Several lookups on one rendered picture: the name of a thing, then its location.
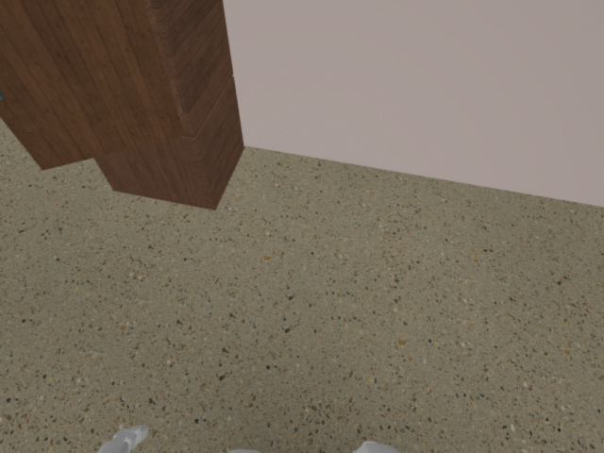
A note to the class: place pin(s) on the robot left hand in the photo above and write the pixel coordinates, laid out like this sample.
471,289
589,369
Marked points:
125,440

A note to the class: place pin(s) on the cupboard door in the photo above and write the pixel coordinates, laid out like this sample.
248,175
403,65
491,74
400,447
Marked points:
82,79

